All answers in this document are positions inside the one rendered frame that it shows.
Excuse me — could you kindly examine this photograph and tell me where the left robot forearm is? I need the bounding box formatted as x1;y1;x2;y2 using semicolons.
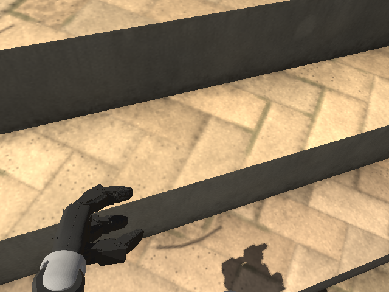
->
32;250;86;292

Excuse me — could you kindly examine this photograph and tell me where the robot left hand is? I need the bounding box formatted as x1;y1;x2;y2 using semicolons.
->
52;184;144;266

